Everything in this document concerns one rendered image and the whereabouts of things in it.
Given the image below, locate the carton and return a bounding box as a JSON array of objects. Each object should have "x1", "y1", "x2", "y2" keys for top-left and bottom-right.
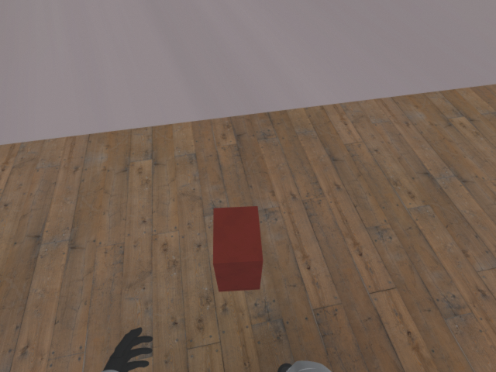
[{"x1": 213, "y1": 206, "x2": 263, "y2": 291}]

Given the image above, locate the left robot hand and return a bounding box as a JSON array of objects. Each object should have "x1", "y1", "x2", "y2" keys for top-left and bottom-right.
[{"x1": 103, "y1": 327, "x2": 153, "y2": 372}]

